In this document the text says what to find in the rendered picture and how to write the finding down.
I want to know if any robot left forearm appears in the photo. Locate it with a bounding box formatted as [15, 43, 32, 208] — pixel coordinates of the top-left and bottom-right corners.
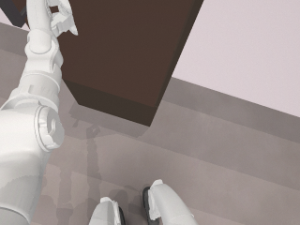
[0, 28, 64, 113]

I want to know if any robot right shin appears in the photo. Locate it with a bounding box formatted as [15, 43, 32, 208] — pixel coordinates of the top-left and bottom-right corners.
[148, 179, 163, 220]

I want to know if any cupboard door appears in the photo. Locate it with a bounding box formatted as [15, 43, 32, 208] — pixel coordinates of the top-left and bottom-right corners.
[12, 0, 192, 107]

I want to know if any left robot upper arm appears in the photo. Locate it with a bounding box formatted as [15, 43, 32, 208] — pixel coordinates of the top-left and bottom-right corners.
[0, 105, 65, 225]

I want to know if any robot left hand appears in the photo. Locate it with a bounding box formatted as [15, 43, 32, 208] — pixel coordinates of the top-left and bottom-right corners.
[26, 0, 78, 37]

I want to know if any right robot thigh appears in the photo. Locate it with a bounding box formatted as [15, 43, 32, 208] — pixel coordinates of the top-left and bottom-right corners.
[148, 184, 199, 225]

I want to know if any handle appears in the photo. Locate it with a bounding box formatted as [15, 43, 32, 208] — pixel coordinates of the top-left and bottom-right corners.
[0, 0, 27, 28]

